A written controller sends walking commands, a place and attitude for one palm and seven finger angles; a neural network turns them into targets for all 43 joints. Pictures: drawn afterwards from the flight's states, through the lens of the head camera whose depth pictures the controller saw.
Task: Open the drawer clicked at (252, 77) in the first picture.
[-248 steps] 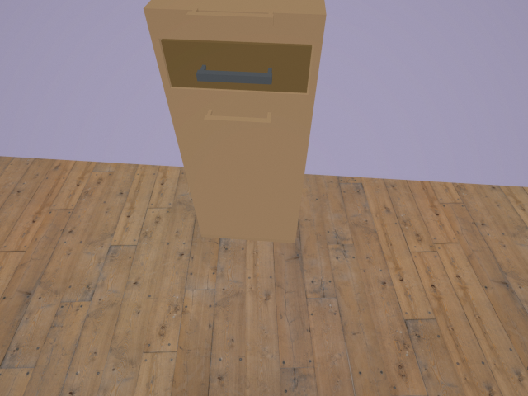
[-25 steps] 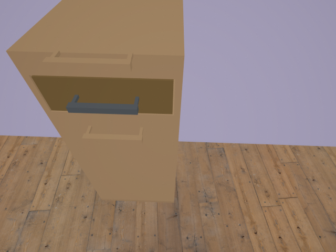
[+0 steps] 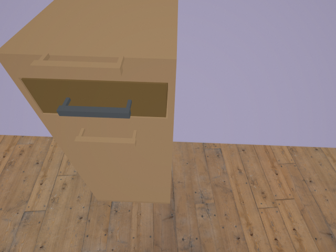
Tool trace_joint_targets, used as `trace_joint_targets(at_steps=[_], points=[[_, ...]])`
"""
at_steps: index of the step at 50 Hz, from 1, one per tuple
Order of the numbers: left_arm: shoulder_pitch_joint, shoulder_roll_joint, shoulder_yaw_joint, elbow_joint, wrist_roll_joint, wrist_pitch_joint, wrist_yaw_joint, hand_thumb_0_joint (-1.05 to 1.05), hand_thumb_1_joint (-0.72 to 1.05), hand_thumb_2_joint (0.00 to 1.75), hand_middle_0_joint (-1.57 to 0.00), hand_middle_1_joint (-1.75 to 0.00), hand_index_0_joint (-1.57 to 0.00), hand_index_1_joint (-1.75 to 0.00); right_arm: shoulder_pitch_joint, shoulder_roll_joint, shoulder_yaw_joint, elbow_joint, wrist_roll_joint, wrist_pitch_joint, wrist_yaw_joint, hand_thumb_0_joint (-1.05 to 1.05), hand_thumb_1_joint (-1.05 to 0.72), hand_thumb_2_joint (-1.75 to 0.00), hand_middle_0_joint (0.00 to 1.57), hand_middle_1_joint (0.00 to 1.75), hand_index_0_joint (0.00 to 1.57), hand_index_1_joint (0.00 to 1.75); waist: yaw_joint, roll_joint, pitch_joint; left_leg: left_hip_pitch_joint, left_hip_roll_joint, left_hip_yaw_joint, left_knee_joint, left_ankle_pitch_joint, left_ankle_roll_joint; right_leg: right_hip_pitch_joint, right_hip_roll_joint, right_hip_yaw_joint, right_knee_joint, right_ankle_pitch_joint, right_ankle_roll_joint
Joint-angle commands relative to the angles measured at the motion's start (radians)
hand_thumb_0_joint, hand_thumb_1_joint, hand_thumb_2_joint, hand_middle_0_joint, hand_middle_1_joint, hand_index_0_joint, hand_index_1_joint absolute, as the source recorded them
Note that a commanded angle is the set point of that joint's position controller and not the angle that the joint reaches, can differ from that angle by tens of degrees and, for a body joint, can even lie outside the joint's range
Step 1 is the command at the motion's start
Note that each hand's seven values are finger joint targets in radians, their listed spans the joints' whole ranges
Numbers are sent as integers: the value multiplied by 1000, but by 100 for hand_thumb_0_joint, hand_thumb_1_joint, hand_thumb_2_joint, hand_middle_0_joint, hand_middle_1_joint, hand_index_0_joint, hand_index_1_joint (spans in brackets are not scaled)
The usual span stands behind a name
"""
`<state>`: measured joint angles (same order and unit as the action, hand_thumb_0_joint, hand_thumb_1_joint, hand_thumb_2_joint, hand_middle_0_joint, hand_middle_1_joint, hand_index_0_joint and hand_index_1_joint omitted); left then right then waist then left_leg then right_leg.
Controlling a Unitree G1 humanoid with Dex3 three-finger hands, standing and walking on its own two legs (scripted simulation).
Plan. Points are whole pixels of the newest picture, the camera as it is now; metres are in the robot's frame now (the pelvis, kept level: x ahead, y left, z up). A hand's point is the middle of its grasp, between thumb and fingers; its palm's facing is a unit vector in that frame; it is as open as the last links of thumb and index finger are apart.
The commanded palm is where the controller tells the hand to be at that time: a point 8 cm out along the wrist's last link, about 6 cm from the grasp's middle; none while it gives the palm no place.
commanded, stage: come to a stop and stand still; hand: left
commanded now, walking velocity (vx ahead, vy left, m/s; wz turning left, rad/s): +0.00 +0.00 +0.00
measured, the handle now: (96, 106) +0.46 +0.23 +0.07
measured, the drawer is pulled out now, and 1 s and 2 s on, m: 0.00 0.00 0.00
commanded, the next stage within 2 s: look again from close up in 0.74 s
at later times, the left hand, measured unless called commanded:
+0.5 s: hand out of the picture -0.03 +0.16 -0.17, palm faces +0.03 -0.98 -0.20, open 7.4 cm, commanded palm none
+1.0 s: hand out of the picture -0.04 +0.15 -0.17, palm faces +0.04 -0.98 -0.19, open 7.4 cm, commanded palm none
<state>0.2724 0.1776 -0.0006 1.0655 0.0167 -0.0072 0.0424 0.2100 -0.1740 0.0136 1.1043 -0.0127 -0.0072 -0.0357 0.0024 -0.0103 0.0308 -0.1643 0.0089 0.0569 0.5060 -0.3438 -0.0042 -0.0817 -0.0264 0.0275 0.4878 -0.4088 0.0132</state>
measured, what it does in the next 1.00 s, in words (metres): stands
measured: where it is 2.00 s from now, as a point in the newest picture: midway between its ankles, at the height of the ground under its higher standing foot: outside the picture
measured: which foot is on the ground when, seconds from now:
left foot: down 0.00-1.00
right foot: down 0.00-1.00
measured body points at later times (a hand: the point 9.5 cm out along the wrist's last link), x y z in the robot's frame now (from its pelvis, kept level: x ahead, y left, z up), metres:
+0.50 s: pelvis -0.02 -0.02 +0.01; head +0.00 -0.02 +0.45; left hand -0.03 +0.21 -0.15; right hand -0.01 -0.24 -0.16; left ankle -0.05 +0.12 -0.73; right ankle -0.09 -0.13 -0.73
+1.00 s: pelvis -0.03 -0.02 +0.01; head -0.01 -0.02 +0.46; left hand -0.04 +0.20 -0.15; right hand -0.02 -0.24 -0.16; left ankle -0.05 +0.12 -0.73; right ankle -0.09 -0.13 -0.73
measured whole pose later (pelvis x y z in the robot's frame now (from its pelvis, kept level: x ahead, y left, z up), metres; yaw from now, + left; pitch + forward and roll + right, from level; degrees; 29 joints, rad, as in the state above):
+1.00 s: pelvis -0.03 -0.02 +0.01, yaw +0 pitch +0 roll +1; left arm 0.32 0.14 -0.01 1.11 0.01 -0.02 0.03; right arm 0.26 -0.15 0.01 1.15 -0.01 -0.01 -0.04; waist 0.01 -0.01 0.02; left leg -0.17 0.04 0.04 0.43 -0.26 -0.03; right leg -0.09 0.01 0.01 0.44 -0.34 -0.02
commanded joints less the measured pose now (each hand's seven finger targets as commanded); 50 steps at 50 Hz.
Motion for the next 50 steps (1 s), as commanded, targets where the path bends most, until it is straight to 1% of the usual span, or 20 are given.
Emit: trace_joint_targets(at_steps=[1, 2, 6, 7, 9, 10, 13, 14, 19, 21, 27, 29, 32, 33, 36, 38, 40, 42, 48, 50], points=[[74, 119, 24, -23, -5, -9, 10, 0, 90, 90, -20, -30, -20, -30, 51, -109, -23, -25, 4, -11, -3, 0, -90, -90, 20, 30, 20, 30, 0, 6, -19, 64, 86, -52, -41, 484, 36, -46, -73, 23, -43, 569, -35], [71, 114, 21, -22, -5, -8, 10, 0, 90, 90, -20, -30, -20, -30, 55, -105, -23, -21, 5, -10, -2, 0, -90, -90, 20, 30, 20, 30, -5, -3, -8, 56, 86, -58, -48, 468, 37, -48, -67, 21, -50, 538, -34], [83, 111, 20, -12, -5, -10, 7, 0, 90, 90, -20, -30, -20, -30, 50, -107, -24, -19, 4, -11, -2, 0, -90, -90, 20, 30, 20, 30, -1, 1, -10, 69, 89, -55, -58, 447, 35, -62, -71, 29, -65, 526, -34], [79, 108, 19, -12, -4, -9, 8, 0, 90, 90, -20, -30, -20, -30, 56, -102, -23, -12, 5, -10, -2, 0, -90, -90, 20, 30, 20, 30, -4, -10, 1, 63, 89, -58, -63, 434, 35, -61, -65, 27, -69, 507, -35], [83, 106, 18, -6, -5, -9, 6, 0, 90, 90, -20, -30, -20, -30, 51, -102, -21, -11, 4, -10, -2, 0, -90, -90, 20, 30, 20, 30, -1, 1, 20, 56, 91, -58, -77, 407, 33, -79, -67, 32, -80, 474, -35], [86, 105, 19, -7, -5, -10, 6, 0, 90, 90, -20, -30, -20, -30, 56, -101, -22, -11, 4, -11, -2, 0, -90, -90, 20, 30, 20, 30, -2, 0, 9, 57, 90, -61, -77, 410, 34, -71, -66, 33, -81, 474, -36], [89, 98, 16, 0, -5, -9, 5, 0, 90, 90, -20, -30, -20, -30, 55, -100, -21, -6, 4, -12, -1, 0, -90, -90, 20, 30, 20, 30, 1, -2, 23, 54, 91, -64, -90, 377, 33, -86, -63, 38, -92, 430, -35], [91, 97, 17, 1, -6, -9, 4, 0, 90, 90, -20, -30, -20, -30, 56, -100, -20, -5, 4, -13, -2, 0, -90, -90, 20, 30, 20, 30, 1, 8, 20, 55, 92, -65, -92, 383, 34, -86, -64, 40, -92, 431, -36], [99, 97, 18, 7, -6, -14, 3, 0, 90, 90, -20, -30, -20, -30, 68, -93, -18, 0, 5, -15, -2, 0, -90, -90, 20, 30, 20, 30, 2, -17, 3, 48, 92, -60, -92, 374, 30, -68, -67, 40, -96, 460, -38], [101, 96, 17, 10, -6, -15, 4, 0, 90, 90, -20, -30, -20, -30, 69, -93, -18, 3, 4, -16, -3, 0, -90, -90, 20, 30, 20, 30, 2, -9, 1, 50, 93, -58, -90, 385, 28, -69, -69, 40, -94, 480, -40], [107, 90, 15, 13, -6, -15, 4, 0, 90, 90, -20, -30, -20, -30, 82, -79, -17, 12, 5, -13, -2, 0, -90, -90, 20, 30, 20, 30, 3, -21, 38, 22, 88, -57, -98, 330, 24, -79, -65, 40, -110, 446, -39], [111, 86, 15, 13, -7, -14, 3, 0, 90, 90, -20, -30, -20, -30, 82, -79, -16, 13, 4, -13, -2, 0, -90, -90, 20, 30, 20, 30, 5, -3, 43, 24, 88, -60, -102, 328, 24, -93, -64, 46, -114, 424, -41], [115, 87, 16, 14, -6, -16, 3, 0, 90, 90, -20, -30, -20, -30, 90, -75, -16, 14, 5, -13, -2, 0, -90, -90, 20, 30, 20, 30, 4, -15, 37, 24, 89, -59, -99, 326, 23, -85, -64, 45, -118, 428, -40], [115, 85, 16, 13, -7, -16, 3, 0, 90, 90, -20, -30, -20, -30, 90, -76, -16, 14, 4, -14, -3, 0, -90, -90, 20, 30, 20, 30, 4, -1, 31, 27, 89, -59, -100, 337, 22, -88, -64, 45, -113, 434, -42], [120, 84, 17, 16, -8, -18, 2, 0, 90, 90, -20, -30, -20, -30, 93, -75, -16, 13, 4, -15, -4, 0, -90, -90, 20, 30, 20, 30, 5, 3, 23, 33, 92, -59, -99, 341, 22, -88, -65, 45, -115, 437, -42], [121, 81, 15, 15, -7, -17, 2, 0, 90, 90, -20, -30, -20, -30, 93, -74, -16, 13, 5, -14, -3, 0, -90, -90, 20, 30, 20, 30, 5, -9, 37, 26, 92, -61, -101, 330, 22, -96, -64, 46, -120, 422, -40], [125, 78, 15, 17, -7, -18, 2, 0, 90, 90, -20, -30, -20, -30, 93, -72, -17, 14, 4, -16, -4, 0, -90, -90, 20, 30, 20, 30, 5, -2, 31, 33, 92, -61, -100, 344, 22, -98, -64, 49, -117, 438, -42], [120, 77, 15, 17, -7, -16, 2, 0, 90, 90, -20, -30, -20, -30, 101, -72, -17, 17, 5, -15, -5, 0, -90, -90, 20, 30, 20, 30, 2, 6, 34, 29, 94, -61, -105, 336, 22, -97, -59, 47, -117, 413, -42], [128, 74, 15, 20, -7, -17, 1, 0, 90, 90, -20, -30, -20, -30, 101, -70, -17, 19, 5, -16, -5, 0, -90, -90, 20, 30, 20, 30, 6, -6, 31, 27, 95, -62, -107, 337, 22, -99, -61, 45, -119, 407, -41], [134, 74, 16, 21, -7, -19, 1, 0, 90, 90, -20, -30, -20, -30, 101, -71, -17, 16, 4, -17, -5, 0, -90, -90, 20, 30, 20, 30, 6, -12, 19, 35, 95, -62, -102, 351, 22, -94, -63, 46, -116, 435, -42]])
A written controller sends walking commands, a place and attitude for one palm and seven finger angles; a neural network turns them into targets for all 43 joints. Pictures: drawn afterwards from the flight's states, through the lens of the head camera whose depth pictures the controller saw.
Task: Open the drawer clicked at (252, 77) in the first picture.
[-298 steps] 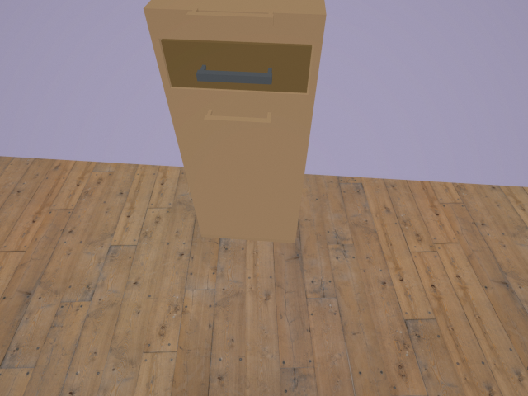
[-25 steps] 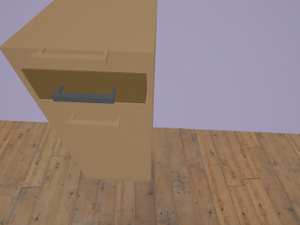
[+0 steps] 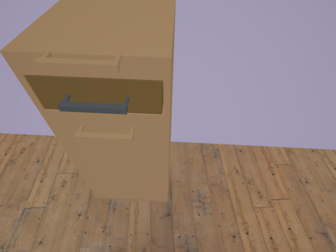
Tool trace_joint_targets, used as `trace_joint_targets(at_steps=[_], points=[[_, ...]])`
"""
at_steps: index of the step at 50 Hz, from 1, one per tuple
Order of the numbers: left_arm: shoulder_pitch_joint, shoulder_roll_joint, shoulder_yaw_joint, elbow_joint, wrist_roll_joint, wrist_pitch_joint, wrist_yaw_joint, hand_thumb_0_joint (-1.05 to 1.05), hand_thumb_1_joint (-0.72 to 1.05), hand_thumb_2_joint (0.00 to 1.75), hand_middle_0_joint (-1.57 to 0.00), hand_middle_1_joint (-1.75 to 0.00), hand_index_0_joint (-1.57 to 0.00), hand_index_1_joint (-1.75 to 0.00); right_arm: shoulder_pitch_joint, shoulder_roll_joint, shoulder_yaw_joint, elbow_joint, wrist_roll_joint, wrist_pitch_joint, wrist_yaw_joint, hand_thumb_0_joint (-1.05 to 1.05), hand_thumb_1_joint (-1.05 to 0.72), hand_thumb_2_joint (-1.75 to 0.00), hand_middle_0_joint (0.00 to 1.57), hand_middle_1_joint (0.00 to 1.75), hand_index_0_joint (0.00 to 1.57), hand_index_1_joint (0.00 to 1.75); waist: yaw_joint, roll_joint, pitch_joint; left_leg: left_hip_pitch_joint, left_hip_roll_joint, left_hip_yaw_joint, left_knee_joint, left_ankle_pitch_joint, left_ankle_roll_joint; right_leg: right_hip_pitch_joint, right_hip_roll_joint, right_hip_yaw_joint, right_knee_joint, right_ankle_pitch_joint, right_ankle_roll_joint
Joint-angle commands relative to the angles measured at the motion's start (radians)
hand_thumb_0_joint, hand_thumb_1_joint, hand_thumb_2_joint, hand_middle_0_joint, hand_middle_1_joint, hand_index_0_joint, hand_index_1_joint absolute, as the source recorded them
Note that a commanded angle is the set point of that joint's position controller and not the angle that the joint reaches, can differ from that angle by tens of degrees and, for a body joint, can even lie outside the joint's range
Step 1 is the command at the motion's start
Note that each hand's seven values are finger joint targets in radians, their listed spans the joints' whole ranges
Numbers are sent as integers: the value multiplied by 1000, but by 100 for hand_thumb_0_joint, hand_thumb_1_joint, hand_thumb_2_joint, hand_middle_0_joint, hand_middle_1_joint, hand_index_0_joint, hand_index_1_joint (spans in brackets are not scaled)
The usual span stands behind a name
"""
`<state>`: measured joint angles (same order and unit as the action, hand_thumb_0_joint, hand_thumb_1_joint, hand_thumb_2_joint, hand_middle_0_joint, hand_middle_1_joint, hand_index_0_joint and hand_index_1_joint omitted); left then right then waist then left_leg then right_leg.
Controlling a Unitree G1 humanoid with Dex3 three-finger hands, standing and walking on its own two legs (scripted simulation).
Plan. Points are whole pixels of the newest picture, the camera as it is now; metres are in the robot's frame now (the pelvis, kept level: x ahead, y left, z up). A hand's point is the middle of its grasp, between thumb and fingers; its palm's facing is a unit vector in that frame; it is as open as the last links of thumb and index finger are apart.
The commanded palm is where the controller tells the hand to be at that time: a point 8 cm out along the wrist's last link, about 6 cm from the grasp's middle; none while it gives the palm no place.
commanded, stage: look again from close up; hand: left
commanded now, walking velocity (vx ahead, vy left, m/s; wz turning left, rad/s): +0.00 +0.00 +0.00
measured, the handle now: (95, 103) +0.49 +0.25 +0.06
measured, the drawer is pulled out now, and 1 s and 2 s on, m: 0.00 0.00 0.00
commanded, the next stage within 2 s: raise the hand with hooked fingers in 0.38 s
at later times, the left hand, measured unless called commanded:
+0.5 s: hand out of the picture -0.02 +0.16 -0.18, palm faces +0.04 -0.98 -0.19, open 7.4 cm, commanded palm +0.09 +0.22 -0.07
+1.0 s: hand out of the picture +0.12 +0.22 -0.04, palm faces +0.00 -0.09 -1.00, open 9.1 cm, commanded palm +0.14 +0.22 +0.04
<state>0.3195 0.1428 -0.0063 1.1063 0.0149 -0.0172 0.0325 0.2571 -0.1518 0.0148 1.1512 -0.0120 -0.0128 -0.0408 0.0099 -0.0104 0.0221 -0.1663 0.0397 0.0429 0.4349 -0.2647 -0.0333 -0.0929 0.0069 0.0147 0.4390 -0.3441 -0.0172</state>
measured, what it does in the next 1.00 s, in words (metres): shifts its weight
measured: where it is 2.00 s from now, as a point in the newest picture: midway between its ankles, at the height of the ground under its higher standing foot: outside the picture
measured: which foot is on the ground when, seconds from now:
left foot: down 0.00-1.00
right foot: down 0.00-1.00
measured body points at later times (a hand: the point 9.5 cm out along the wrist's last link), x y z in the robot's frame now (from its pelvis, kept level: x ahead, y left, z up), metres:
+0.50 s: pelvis +0.00 +0.00 +0.00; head +0.01 +0.00 +0.45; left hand -0.02 +0.22 -0.16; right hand +0.00 -0.22 -0.16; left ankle -0.02 +0.14 -0.74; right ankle -0.07 -0.11 -0.74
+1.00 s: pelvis -0.06 -0.01 -0.04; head -0.03 -0.03 +0.41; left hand +0.12 +0.22 +0.02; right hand +0.21 -0.22 -0.10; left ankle -0.02 +0.14 -0.74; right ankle -0.07 -0.11 -0.74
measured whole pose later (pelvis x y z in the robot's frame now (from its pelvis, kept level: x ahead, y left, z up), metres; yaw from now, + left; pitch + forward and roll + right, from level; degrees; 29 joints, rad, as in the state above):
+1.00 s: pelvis -0.06 -0.01 -0.04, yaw +1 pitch +6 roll +2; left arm 0.39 0.35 -0.14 -0.03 1.11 0.00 0.41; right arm 0.05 -0.25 -0.04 0.53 -0.08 0.08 0.01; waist 0.12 0.01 -0.08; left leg -0.56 0.04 0.02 0.79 -0.34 -0.03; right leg -0.50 0.00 -0.01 0.86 -0.46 -0.04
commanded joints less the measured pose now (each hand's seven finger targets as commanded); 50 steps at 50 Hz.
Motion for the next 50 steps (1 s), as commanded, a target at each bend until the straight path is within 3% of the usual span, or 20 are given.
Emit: trace_joint_targets(at_steps=[1, 23, 24, 25, 26, 27, 28, 29, 30, 32, 33, 35, 36, 37, 39, 42, 43, 44, 47, 50], points=[[85, 110, 22, -19, -5, -10, 11, 0, 90, 90, -20, -30, -20, -30, 54, -92, -19, -30, 4, -12, 0, 0, -90, -90, 20, 30, 20, 30, -3, -4, 24, 36, 63, -46, -30, 276, 50, -78, -98, 60, -66, 385, -12], [91, 102, 24, -19, -4, -9, 11, 0, 90, 90, -20, -30, -20, -30, 66, -89, -19, -27, 3, -13, -2, 0, -90, -90, 20, 30, 20, 30, -4, 3, 30, 37, 64, -52, -34, 294, 49, -82, -92, 56, -68, 371, -11], [149, 131, 29, 9, 12, -40, 49, 0, 90, 90, -20, -30, -20, -30, -56, -118, -29, -115, 11, -20, 13, 0, -90, -90, 20, 30, 20, 30, 33, -39, 100, -93, 57, -3, 221, 247, 19, -133, -172, 146, -101, 826, 43], [-644, 404, -63, -1533, 114, -216, 33, 0, 88, 89, -20, -32, -20, -32, -28, -246, -24, -454, 70, -165, -43, 0, -90, -90, 20, 30, 20, 30, -62, 213, -377, 201, -39, 30, 33, 393, 89, -64, -71, 151, 40, 766, -30], [-241, 358, 19, -1227, 132, -132, 112, 0, 85, 88, -20, -33, -20, -33, -80, -182, -38, -387, 49, -259, -92, 0, -90, -90, 20, 30, 20, 30, 13, 428, -361, 289, -17, 6, 2, 588, 95, -95, -27, 31, 134, 463, -35], [-199, 309, 30, -1235, 87, -67, 174, 0, 83, 87, -21, -34, -21, -34, -86, -182, -55, -338, 68, -287, -98, 0, -90, -90, 20, 30, 20, 30, 3, 347, -280, 199, 16, -13, 35, 528, 54, -198, -24, -36, 96, 216, -20], [109, 80, -96, -985, 126, 50, 180, 0, 81, 86, -21, -36, -21, -36, -77, -133, -50, -352, 88, -290, -94, 0, -90, -90, 20, 30, 20, 30, -19, 187, -172, 85, 28, -17, 17, 465, 73, -232, -12, -62, 110, 197, -9], [-63, 89, -132, -1257, 159, 35, 178, 0, 78, 85, -21, -37, -21, -37, -104, -153, -53, -449, 84, -302, -81, 0, -90, -90, 20, 30, 20, 30, -8, 109, -132, 30, 13, -32, 44, 409, 71, -224, -26, -58, 97, 280, -5], [3, 151, -106, -1253, 266, 34, 195, 0, 76, 84, -21, -39, -21, -39, -112, -194, -63, -455, 57, -307, -78, 0, -90, -90, 20, 30, 20, 30, -22, 55, -194, 30, -3, -16, 88, 376, 81, -276, -13, -47, 107, 298, -6], [24, 136, -158, -1206, 432, 41, 245, 0, 71, 82, -21, -42, -21, -42, -111, -205, -56, -519, 20, -288, -53, 0, -90, -90, 20, 30, 20, 30, -46, -60, -157, -60, -32, -39, 153, 309, 85, -376, 1, -63, 138, 262, -6], [22, 136, -159, -1144, 547, 52, 272, 0, 69, 81, -22, -43, -22, -43, -95, -203, -66, -531, 2, -260, -40, 0, -90, -90, 20, 30, 20, 30, -44, -146, -158, -114, -42, -42, 179, 274, 75, -419, 11, -69, 152, 219, -4], [218, 100, -168, -1007, 730, 62, 310, 0, 64, 79, -22, -47, -22, -47, -137, -203, -88, -586, -26, -196, -6, 0, -90, -90, 20, 30, 20, 30, 22, -278, -78, -254, -52, -37, 197, 165, 57, -460, 11, -52, 157, 118, -8], [294, 89, -171, -969, 806, 58, 317, 0, 62, 78, -22, -48, -22, -48, -158, -202, -91, -603, -34, -157, 16, 0, -90, -90, 20, 30, 20, 30, 58, -307, -55, -310, -56, -28, 200, 126, 48, -457, 9, -26, 162, 102, -19], [349, 133, -120, -974, 871, 48, 316, 0, 60, 77, -22, -50, -22, -50, -182, -196, -96, -623, -30, -115, 40, 0, -90, -90, 20, 30, 20, 30, 110, -295, -79, -336, -60, -16, 202, 140, 42, -408, 2, 20, 169, 166, -34], [252, 233, -61, -1119, 966, 25, 331, 0, 55, 75, -22, -53, -22, -53, -245, -195, -83, -691, -32, -42, 69, 0, -90, -90, 20, 30, 20, 30, 139, -231, -162, -367, -75, 5, 220, 128, 36, -357, -15, 54, 210, 208, -46], [110, 363, 51, -1300, 1059, 20, 381, 0, 48, 72, -23, -57, -23, -57, -286, -176, -74, -756, -32, 27, 78, 0, -90, -90, 20, 30, 20, 30, 151, -46, -244, -315, -93, 15, 239, 112, 40, -336, -7, 81, 231, 166, -52], [39, 366, 46, -1378, 1079, 28, 405, 0, 46, 71, -23, -58, -23, -58, -295, -171, -73, -781, -43, 42, 77, 0, -90, -90, 20, 30, 20, 30, 140, 56, -281, -263, -96, 18, 251, 110, 42, -360, -1, 90, 236, 153, -57], [-4, 364, 47, -1387, 1094, 36, 427, 0, 43, 70, -23, -60, -23, -60, -284, -159, -73, -784, -47, 50, 75, 0, -90, -90, 20, 30, 20, 30, 125, 88, -309, -218, -96, 15, 274, 115, 45, -390, 6, 93, 240, 145, -59], [-317, 410, 55, -1509, 1114, 18, 468, 0, 36, 67, -24, -64, -24, -64, -296, -151, -69, -768, -71, 67, 55, 0, -90, -90, 20, 30, 20, 30, 47, 72, -318, -148, -95, -23, 348, 82, 57, -503, 1, 141, 200, 56, -50], [-378, 380, 15, -1464, 1057, -23, 450, 0, 29, 64, -24, -69, -24, -69, -298, -152, -69, -749, -69, 47, 36, 0, -90, -90, 20, 30, 20, 30, 2, 59, -282, -98, -90, -35, 361, 48, 72, -521, -3, 119, 160, 34, -36]])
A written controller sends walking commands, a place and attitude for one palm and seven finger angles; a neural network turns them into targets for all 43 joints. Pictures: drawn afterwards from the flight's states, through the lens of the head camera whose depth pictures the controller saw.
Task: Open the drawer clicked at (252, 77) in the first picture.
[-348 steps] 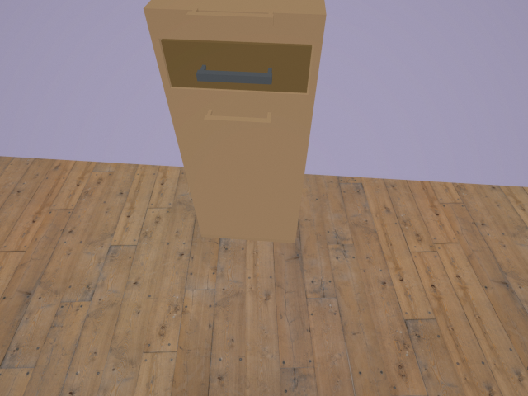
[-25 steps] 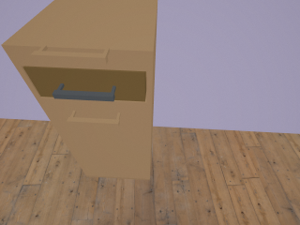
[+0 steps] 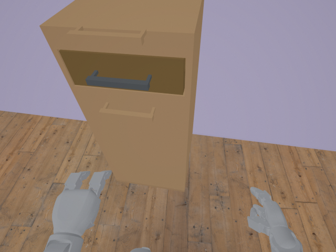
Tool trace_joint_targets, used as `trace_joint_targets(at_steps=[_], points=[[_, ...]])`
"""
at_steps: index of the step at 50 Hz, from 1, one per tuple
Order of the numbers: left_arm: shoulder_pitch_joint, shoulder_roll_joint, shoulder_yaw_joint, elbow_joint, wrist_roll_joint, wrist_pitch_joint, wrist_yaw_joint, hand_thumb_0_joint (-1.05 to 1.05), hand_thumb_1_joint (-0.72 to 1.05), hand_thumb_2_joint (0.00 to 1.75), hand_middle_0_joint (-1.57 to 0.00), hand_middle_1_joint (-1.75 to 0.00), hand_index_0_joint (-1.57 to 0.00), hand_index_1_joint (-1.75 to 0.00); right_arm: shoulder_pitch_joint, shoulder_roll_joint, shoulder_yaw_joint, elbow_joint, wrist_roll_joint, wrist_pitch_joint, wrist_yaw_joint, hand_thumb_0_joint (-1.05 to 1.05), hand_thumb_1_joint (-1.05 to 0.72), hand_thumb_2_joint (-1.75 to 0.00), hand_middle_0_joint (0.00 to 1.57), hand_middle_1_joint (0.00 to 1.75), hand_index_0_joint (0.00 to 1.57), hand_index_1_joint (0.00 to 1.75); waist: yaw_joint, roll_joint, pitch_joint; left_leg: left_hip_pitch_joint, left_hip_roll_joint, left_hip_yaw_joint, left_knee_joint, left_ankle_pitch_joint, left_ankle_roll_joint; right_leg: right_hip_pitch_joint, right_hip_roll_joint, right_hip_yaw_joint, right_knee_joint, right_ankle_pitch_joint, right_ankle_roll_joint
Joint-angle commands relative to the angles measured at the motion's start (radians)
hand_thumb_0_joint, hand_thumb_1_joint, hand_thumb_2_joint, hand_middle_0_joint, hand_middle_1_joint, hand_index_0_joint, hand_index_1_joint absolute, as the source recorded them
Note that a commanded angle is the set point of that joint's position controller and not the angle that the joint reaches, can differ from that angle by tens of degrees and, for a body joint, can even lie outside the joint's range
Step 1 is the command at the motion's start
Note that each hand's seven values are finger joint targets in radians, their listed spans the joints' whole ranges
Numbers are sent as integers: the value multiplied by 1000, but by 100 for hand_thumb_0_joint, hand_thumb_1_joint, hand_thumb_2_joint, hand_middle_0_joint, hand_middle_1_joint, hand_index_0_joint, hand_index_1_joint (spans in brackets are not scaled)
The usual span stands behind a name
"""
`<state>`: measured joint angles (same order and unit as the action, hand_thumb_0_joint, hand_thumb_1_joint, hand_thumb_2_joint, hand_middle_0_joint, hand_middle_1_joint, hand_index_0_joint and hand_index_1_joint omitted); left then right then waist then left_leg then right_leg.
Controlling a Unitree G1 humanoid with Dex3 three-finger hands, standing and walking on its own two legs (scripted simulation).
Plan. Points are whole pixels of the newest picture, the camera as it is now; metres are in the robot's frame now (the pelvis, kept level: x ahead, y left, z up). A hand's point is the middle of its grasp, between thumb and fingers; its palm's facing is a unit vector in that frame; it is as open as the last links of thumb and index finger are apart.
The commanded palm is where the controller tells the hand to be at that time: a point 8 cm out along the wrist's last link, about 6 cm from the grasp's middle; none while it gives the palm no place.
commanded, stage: raise the hand with hooked fingers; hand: left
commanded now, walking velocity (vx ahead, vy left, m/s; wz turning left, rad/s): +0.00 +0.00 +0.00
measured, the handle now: (119, 79) +0.55 +0.25 +0.10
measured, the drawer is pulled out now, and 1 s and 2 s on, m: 0.00 0.00 0.00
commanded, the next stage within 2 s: move the hooked fingers above the handle in 1.38 s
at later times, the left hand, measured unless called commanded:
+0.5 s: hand (69, 150) +0.27 +0.26 +0.12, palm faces +0.13 -0.10 -0.99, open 12.1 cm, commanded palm +0.24 +0.26 +0.18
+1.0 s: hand (45, 104) +0.31 +0.30 +0.21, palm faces +0.11 -0.04 -0.99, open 13.8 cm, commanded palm +0.28 +0.28 +0.27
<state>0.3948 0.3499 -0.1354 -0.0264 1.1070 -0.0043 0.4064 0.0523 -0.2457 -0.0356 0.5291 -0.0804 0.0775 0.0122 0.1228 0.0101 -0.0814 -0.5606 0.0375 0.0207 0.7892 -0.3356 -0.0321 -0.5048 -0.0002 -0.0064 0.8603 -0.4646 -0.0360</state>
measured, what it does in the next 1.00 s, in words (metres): stands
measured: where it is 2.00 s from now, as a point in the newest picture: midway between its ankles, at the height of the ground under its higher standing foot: outside the picture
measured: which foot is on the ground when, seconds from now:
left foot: down 0.00-1.00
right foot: down 0.00-1.00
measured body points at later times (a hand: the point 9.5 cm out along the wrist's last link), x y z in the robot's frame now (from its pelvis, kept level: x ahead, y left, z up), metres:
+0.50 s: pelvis +0.01 +0.03 +0.03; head +0.02 +0.00 +0.48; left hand +0.26 +0.27 +0.17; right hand +0.19 -0.20 -0.09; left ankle +0.04 +0.15 -0.70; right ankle -0.02 -0.10 -0.70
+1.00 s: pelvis +0.00 +0.04 +0.04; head +0.01 +0.00 +0.49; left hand +0.30 +0.30 +0.27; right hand +0.23 -0.16 -0.06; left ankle +0.04 +0.15 -0.70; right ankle -0.02 -0.10 -0.70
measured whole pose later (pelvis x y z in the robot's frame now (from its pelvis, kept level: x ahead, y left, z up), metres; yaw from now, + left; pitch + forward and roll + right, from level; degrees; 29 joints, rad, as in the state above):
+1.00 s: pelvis +0.00 +0.04 +0.04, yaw +2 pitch -2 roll +0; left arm -0.24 0.59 0.00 -0.06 0.84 0.10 -0.16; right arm 0.06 -0.25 0.03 0.63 0.01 0.13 -0.01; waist 0.10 0.10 0.02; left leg -0.21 -0.01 0.01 0.41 -0.16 0.01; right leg -0.12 -0.04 -0.03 0.42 -0.26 0.02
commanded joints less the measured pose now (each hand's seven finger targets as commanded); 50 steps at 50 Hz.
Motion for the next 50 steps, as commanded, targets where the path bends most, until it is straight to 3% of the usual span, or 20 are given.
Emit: trace_joint_targets(at_steps=[1, 3, 6, 8, 11, 12, 14, 17, 19, 23, 27, 30, 34, 37, 39, 42, 45, 48, 50], points=[[-458, 170, 136, -322, -63, -40, 57, 0, 27, 63, -25, -70, -25, -70, -95, -61, -18, -120, 4, -48, -24, 0, -90, -90, 20, 30, 20, 30, -114, 37, -187, 300, -84, -15, -7, 125, 73, -82, 6, 120, -257, 187, -12], [-430, 140, 107, -265, -117, -17, 3, 0, 22, 61, -25, -74, -25, -74, -102, -62, -11, -106, 17, -50, -37, 0, -90, -90, 20, 30, 20, 30, -120, 4, -159, 282, -78, -16, -46, 137, 77, -23, 8, 73, -263, 256, 3], [-348, 139, 92, -161, -140, 53, -99, 0, 15, 58, -25, -78, -25, -78, -116, -62, 1, -95, 36, -36, -47, 0, -90, -90, 20, 30, 20, 30, -79, -82, -111, 235, -74, -2, -122, 146, 71, 59, 6, 54, -299, 299, 16], [-307, 152, 97, -125, -148, 93, -169, 0, 11, 56, -26, -81, -26, -81, -119, -69, 14, -95, 51, -23, -43, 0, -90, -90, 20, 30, 20, 30, -59, -95, -73, 226, -72, 8, -172, 143, 64, 108, 1, 55, -328, 282, 18], [-300, 227, 158, -164, -137, 101, -225, 0, 4, 53, -26, -86, -26, -86, -116, -69, 26, -100, 49, -18, -41, 0, -90, -90, 20, 30, 20, 30, -25, -77, -87, 248, -70, 15, -220, 182, 62, 185, -2, 36, -332, 322, 17], [-289, 276, 205, -178, -129, 94, -235, 0, 1, 52, -26, -87, -26, -87, -122, -72, 28, -101, 47, -17, -41, 0, -90, -90, 20, 30, 20, 30, -12, -39, -101, 261, -68, 20, -234, 195, 59, 215, -2, 38, -339, 329, 14], [-344, 285, 225, -262, -129, 65, -236, 0, -3, 50, -27, -90, -27, -90, -115, -65, 28, -105, 43, -16, -38, 0, -90, -90, 20, 30, 20, 30, -6, 13, -137, 302, -65, 17, -253, 232, 58, 249, -5, 28, -339, 360, 9], [-407, 299, 262, -331, -153, 15, -215, 0, -10, 47, -27, -94, -27, -94, -112, -65, 18, -105, 43, -27, -44, 0, -90, -90, 20, 30, 20, 30, -13, 42, -152, 347, -61, 10, -270, 262, 56, 263, -1, 16, -359, 363, 6], [-439, 276, 255, -335, -170, -8, -198, 0, -15, 45, -27, -98, -27, -98, -103, -67, 10, -88, 45, -36, -43, 0, -90, -90, 20, 30, 20, 30, -29, 51, -140, 378, -58, 4, -275, 274, 56, 243, 2, 1, -367, 358, 5], [-509, 266, 231, -311, -176, 4, -197, 0, -24, 41, -28, -103, -28, -103, -93, -83, -6, -63, 58, -37, -37, 0, -90, -90, 20, 30, 20, 30, -47, 34, -137, 413, -49, -4, -294, 302, 52, 228, 6, -19, -381, 358, 7], [-566, 270, 194, -253, -194, 65, -259, 0, -34, 37, -29, -110, -29, -110, -105, -95, -7, -57, 80, -25, -37, 0, -90, -90, 20, 30, 20, 30, -50, 11, -105, 421, -46, -6, -339, 278, 49, 252, 10, -23, -412, 335, 11], [-643, 328, 204, -291, -194, 87, -313, 0, -41, 34, -29, -114, -29, -114, -119, -101, 0, -58, 82, -10, -40, 0, -90, -90, 20, 30, 20, 30, -42, 36, -145, 451, -49, -10, -362, 317, 49, 303, 9, -23, -420, 368, 11], [-714, 381, 240, -327, -207, 79, -368, 0, -50, 30, -30, -120, -30, -120, -125, -97, 9, -56, 80, -2, -36, 0, -90, -90, 20, 30, 20, 30, -34, 80, -169, 493, -44, -23, -381, 394, 45, 347, 14, -29, -430, 409, 6], [-727, 434, 299, -285, -237, 79, -403, 0, -50, 30, -30, -120, -30, -120, -128, -103, 15, -53, 83, 5, -31, 0, -90, -90, 20, 30, 20, 30, -28, 63, -147, 487, -46, -18, -390, 419, 43, 373, 19, -27, -450, 441, 8], [-758, 424, 290, -241, -250, 84, -427, 0, -50, 30, -30, -120, -30, -120, -122, -102, 19, -43, 85, 11, -29, 0, -90, -90, 20, 30, 20, 30, -32, 31, -121, 478, -47, -12, -400, 418, 43, 373, 17, -34, -460, 446, 13], [-816, 439, 296, -193, -266, 101, -466, 0, -50, 30, -30, -120, -30, -120, -135, -110, 23, -46, 94, 18, -23, 0, -90, -90, 20, 30, 20, 30, -37, 37, -85, 466, -47, -8, -414, 377, 40, 367, 20, -32, -483, 412, 13], [-912, 441, 258, -198, -270, 99, -510, 0, -50, 30, -30, -120, -30, -120, -134, -117, 26, -48, 95, 20, -24, 0, -90, -90, 20, 30, 20, 30, -48, 34, -109, 476, -53, -9, -423, 353, 43, 368, 15, -36, -492, 391, 16], [-995, 462, 249, -253, -269, 78, -546, 0, -50, 30, -30, -120, -30, -120, -138, -116, 26, -53, 95, 6, -22, 0, -90, -90, 20, 30, 20, 30, -53, 74, -166, 507, -56, -16, -419, 350, 47, 375, 14, -31, -493, 380, 14], [-973, 475, 265, -234, -275, 61, -561, 0, -50, 30, -30, -120, -30, -120, -127, -120, 21, -49, 92, 2, -26, 0, -90, -90, 20, 30, 20, 30, -50, 62, -163, 506, -57, -17, -421, 348, 49, 376, 14, -32, -497, 383, 15]])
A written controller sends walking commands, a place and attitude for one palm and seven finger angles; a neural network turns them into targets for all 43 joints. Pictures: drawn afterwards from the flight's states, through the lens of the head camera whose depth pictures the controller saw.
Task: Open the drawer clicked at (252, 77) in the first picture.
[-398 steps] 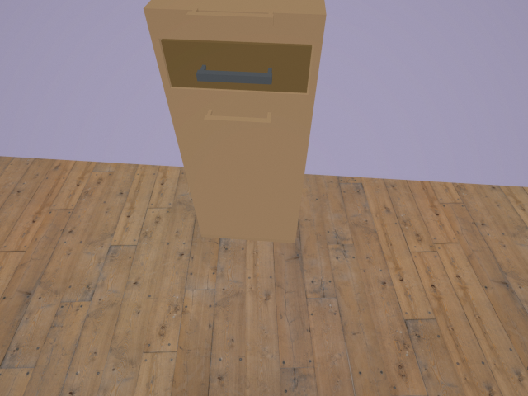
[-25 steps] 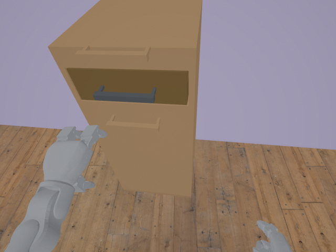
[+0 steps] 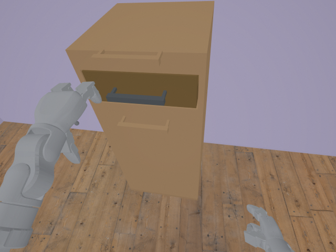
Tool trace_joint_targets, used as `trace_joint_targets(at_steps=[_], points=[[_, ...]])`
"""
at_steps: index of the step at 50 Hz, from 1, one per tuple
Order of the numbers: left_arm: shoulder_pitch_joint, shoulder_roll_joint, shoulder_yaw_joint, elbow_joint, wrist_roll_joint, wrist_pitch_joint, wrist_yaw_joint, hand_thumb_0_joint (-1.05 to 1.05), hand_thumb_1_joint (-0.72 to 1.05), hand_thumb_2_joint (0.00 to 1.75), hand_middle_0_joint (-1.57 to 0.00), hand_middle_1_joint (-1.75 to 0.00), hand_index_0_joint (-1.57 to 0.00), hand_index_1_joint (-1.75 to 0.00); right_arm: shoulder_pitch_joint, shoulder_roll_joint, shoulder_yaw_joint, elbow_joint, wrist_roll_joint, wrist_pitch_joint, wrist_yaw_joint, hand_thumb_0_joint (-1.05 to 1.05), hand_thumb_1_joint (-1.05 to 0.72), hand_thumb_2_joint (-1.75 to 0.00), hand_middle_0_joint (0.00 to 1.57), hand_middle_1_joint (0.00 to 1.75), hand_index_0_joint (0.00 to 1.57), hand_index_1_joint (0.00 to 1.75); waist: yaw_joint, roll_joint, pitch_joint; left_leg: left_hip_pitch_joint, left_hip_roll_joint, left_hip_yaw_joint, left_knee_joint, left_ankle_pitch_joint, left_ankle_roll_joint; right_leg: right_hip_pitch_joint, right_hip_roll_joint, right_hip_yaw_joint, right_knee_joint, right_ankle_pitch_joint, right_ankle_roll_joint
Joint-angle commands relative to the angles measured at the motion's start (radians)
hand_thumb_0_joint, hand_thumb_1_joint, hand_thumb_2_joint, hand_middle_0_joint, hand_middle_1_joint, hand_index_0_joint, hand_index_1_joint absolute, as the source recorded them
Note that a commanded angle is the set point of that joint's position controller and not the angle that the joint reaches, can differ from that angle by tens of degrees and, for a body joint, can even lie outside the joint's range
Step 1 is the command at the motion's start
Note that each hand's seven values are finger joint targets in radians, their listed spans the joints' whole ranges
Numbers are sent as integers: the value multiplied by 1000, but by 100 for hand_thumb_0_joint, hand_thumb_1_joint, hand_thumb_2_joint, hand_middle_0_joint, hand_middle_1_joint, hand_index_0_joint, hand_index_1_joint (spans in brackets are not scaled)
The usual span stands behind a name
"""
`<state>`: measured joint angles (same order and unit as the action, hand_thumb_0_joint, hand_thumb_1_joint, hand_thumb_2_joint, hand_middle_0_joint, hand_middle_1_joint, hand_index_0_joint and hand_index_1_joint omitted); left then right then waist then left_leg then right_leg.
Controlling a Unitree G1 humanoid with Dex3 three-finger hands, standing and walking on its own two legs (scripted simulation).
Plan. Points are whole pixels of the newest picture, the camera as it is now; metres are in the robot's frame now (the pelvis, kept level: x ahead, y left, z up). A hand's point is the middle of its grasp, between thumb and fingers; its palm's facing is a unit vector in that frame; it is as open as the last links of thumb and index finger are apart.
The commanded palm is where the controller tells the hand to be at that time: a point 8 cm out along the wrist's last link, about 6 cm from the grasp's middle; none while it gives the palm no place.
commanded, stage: raise the hand with hooked fingers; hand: left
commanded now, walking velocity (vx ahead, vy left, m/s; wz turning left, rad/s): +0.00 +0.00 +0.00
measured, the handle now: (137, 95) +0.56 +0.20 +0.06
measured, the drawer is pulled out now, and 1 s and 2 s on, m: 0.00 0.00 0.00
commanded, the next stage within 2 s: move the hooked fingers above the handle in 0.38 s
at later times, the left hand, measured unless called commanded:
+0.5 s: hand (83, 126) +0.31 +0.23 +0.17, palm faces +0.11 -0.06 -0.99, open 13.9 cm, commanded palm +0.28 +0.23 +0.23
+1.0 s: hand (108, 109) +0.39 +0.21 +0.14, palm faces +0.02 -0.05 -1.00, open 13.9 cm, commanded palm +0.36 +0.22 +0.21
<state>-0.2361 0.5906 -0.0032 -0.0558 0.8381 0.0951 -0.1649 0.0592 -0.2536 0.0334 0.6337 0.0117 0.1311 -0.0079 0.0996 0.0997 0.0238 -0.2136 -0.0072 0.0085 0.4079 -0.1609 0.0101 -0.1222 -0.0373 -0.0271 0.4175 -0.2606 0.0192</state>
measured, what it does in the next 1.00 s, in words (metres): stands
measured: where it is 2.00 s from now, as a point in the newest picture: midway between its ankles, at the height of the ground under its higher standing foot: outside the picture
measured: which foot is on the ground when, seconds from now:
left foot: down 0.00-1.00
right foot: down 0.00-1.00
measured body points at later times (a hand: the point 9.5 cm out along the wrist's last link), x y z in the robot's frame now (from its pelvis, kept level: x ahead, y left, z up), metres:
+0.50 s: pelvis -0.01 -0.01 +0.00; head +0.00 -0.05 +0.45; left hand +0.30 +0.23 +0.22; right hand +0.20 -0.23 -0.11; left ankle +0.04 +0.11 -0.74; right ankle -0.02 -0.13 -0.74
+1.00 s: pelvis +0.01 -0.01 +0.00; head +0.04 -0.04 +0.45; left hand +0.39 +0.21 +0.20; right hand +0.17 -0.24 -0.13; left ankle +0.04 +0.11 -0.74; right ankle -0.02 -0.13 -0.74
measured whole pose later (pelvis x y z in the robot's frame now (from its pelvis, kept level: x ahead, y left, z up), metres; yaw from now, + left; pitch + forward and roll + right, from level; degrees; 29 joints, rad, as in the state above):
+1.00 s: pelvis +0.01 -0.01 +0.00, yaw -1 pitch +3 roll +0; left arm -0.45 0.55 -0.06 0.24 0.87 -0.01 -0.12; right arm 0.14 -0.27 0.01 0.67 0.02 0.14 -0.02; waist 0.04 0.09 0.00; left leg -0.29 0.00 0.02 0.42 -0.17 0.00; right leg -0.21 -0.03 -0.02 0.44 -0.27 0.01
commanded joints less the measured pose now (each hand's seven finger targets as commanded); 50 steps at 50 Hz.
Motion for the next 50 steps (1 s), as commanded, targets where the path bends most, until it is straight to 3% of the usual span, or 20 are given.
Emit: trace_joint_targets(at_steps=[1, 3, 5, 7, 12, 18, 24, 27, 30, 33, 38, 42, 49, 50], points=[[-300, 221, 133, -190, -12, -44, 1, 0, -50, 30, -30, -120, -30, -120, -130, -112, -47, -155, 1, -51, -4, 0, -90, -90, 20, 30, 20, 30, -22, -45, -261, 154, -15, -2, -37, 189, 9, -3, 52, -13, -53, 201, -40], [-242, 218, 149, -159, -32, -53, -18, 0, -50, 30, -30, -120, -30, -120, -124, -115, -46, -149, 2, -51, 3, 0, -90, -90, 20, 30, 20, 30, -19, -73, -236, 133, -15, 7, -37, 181, 9, 5, 47, -13, -58, 215, -37], [-215, 253, 196, -155, -51, -69, -20, 0, -50, 30, -30, -120, -30, -120, -121, -125, -48, -154, 1, -47, 5, 0, -90, -90, 20, 30, 20, 30, -8, -104, -224, 106, -18, 10, -40, 174, 11, 16, 44, -14, -55, 229, -34], [-223, 284, 241, -193, -56, -88, -10, 0, -50, 30, -30, -120, -30, -120, -126, -127, -52, -163, 1, -52, 10, 0, -90, -90, 20, 30, 20, 30, 1, -94, -244, 108, -18, 10, -34, 175, 10, 23, 47, -11, -54, 221, -35], [-253, 271, 250, -234, -68, -125, 40, 0, -50, 30, -30, -120, -30, -120, -116, -121, -58, -160, -1, -69, 13, 0, -90, -90, 20, 30, 20, 30, -1, -51, -262, 122, -20, 8, -19, 185, 13, 4, 47, -6, -54, 217, -35], [-275, 240, 200, -197, -46, -104, 76, 0, -50, 30, -30, -120, -30, -120, -110, -121, -61, -136, 3, -68, 13, 0, -90, -90, 20, 30, 20, 30, -15, -25, -240, 110, -19, 16, -26, 154, 7, -23, 40, -8, -59, 171, -34], [-279, 248, 184, -182, -32, -77, 61, 0, -50, 30, -30, -120, -30, -120, -123, -123, -58, -143, 6, -61, 6, 0, -90, -90, 20, 30, 20, 30, -11, -80, -256, 107, -19, 12, -35, 133, 12, -6, 39, -4, -56, 160, -32], [-321, 208, 141, -132, -33, -74, 43, 0, -50, 30, -30, -120, -30, -120, -127, -122, -55, -138, 11, -59, 0, 0, -90, -90, 20, 30, 20, 30, -32, -83, -223, 105, -19, 13, -33, 102, 13, -47, 47, -6, -71, 134, -30], [-381, 212, 126, -54, -23, -83, 41, 0, -50, 30, -30, -120, -30, -120, -101, -125, -52, -122, 10, -57, -11, 0, -90, -90, 20, 30, 20, 30, -44, -110, -195, 90, -17, 13, -43, 74, 13, -69, 43, -15, -79, 104, -28], [-470, 238, 131, -49, 1, -104, 50, 0, -50, 30, -30, -120, -30, -120, -93, -124, -49, -117, 7, -60, -15, 0, -90, -90, 20, 30, 20, 30, -41, -69, -261, 107, -23, 12, -34, 97, 14, -49, 42, -8, -70, 119, -34], [-553, 205, 93, 9, 12, -123, 71, 0, -50, 30, -30, -120, -30, -120, -64, -117, -54, -111, 7, -59, -19, 0, -90, -90, 20, 30, 20, 30, -49, -51, -296, 119, -21, 7, -25, 114, 13, -63, 45, -14, -59, 128, -39], [-571, 212, 102, 98, 22, -109, 85, 0, -50, 30, -30, -120, -30, -120, -43, -127, -59, -102, 12, -48, -19, 0, -90, -90, 20, 30, 20, 30, -52, -55, -299, 103, -17, 10, -14, 148, 11, -64, 51, -16, -47, 170, -43], [-553, 220, 115, 90, 30, -102, 93, 0, -50, 30, -30, -120, -30, -120, -9, -131, -74, -117, 11, -30, -7, 0, -90, -90, 20, 30, 20, 30, -35, -74, -389, 108, -17, 16, 11, 279, 18, -9, 49, -13, -1, 309, -47], [-542, 199, 96, 83, 31, -100, 91, 0, -50, 30, -30, -120, -30, -120, -13, -130, -76, -122, 10, -26, -5, 0, -90, -90, 20, 30, 20, 30, -37, -67, -393, 112, -18, 20, 16, 296, 19, -11, 49, -12, 4, 327, -46]])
